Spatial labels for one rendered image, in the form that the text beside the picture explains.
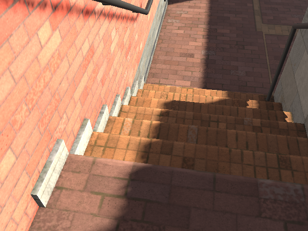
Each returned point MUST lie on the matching stairs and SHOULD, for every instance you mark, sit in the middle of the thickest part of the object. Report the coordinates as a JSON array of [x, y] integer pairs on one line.
[[220, 131]]

